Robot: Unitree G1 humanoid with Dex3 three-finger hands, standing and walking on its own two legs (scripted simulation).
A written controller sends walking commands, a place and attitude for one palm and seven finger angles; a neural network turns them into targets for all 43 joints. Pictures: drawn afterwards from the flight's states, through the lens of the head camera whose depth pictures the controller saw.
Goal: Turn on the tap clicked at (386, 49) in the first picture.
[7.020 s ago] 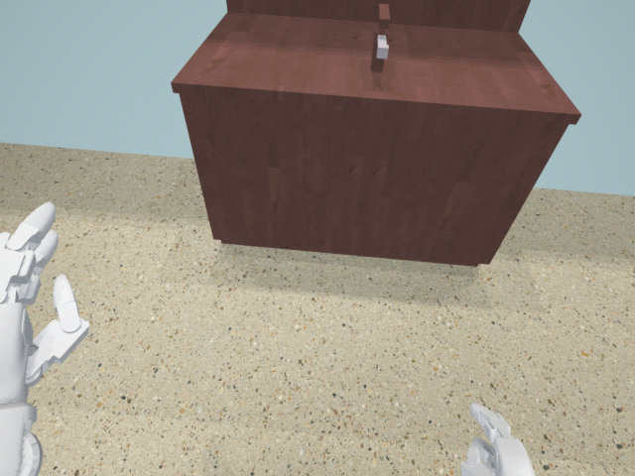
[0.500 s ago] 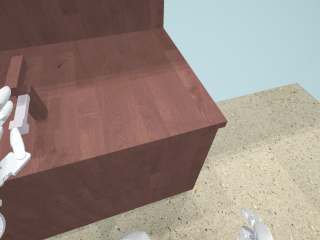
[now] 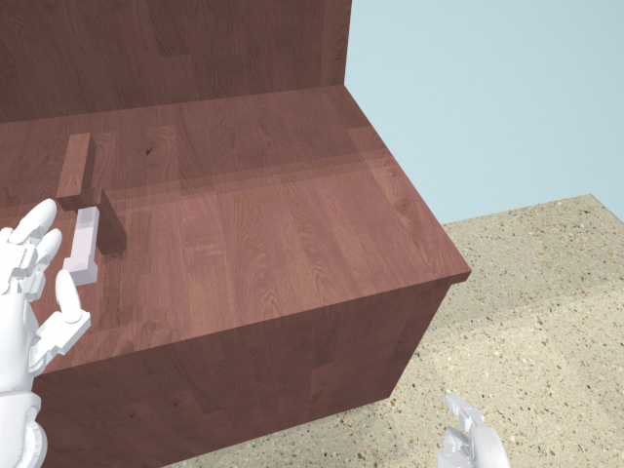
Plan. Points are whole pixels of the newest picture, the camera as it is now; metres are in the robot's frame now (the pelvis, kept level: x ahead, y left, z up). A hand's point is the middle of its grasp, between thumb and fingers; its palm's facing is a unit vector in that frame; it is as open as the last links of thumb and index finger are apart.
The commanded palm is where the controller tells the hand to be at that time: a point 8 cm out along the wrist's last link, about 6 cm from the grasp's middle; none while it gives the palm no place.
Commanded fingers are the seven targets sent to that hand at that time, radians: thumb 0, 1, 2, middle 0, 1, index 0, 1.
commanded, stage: come to a stop and stand still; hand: left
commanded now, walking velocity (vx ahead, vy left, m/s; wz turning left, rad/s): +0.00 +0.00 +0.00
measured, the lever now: (80, 270) +0.30 +0.33 +0.08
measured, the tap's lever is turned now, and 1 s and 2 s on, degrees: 0 0 0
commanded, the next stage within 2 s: look again from close up in 0.42 s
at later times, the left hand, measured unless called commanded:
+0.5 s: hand (78, 298) +0.22 +0.25 +0.16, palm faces +0.42 -0.84 -0.34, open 7.5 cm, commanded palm +0.17 +0.28 +0.18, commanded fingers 0.00 0.90 0.90 -0.20 -0.30 -0.20 -0.30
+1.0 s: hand (14, 292) +0.21 +0.30 +0.18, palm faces +0.46 -0.82 -0.35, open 7.5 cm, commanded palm +0.15 +0.31 +0.18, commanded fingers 0.00 0.90 0.90 -0.20 -0.30 -0.20 -0.30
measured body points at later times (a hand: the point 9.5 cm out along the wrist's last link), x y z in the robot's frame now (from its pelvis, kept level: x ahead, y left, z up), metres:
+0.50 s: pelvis +0.01 +0.00 +0.01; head +0.02 +0.01 +0.46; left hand +0.19 +0.30 +0.18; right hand +0.20 -0.22 -0.07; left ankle +0.05 +0.12 -0.73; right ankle +0.00 -0.13 -0.73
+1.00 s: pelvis -0.01 +0.03 +0.00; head +0.02 +0.07 +0.45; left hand +0.18 +0.34 +0.19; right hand +0.17 -0.19 -0.06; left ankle +0.05 +0.12 -0.73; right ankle +0.00 -0.13 -0.73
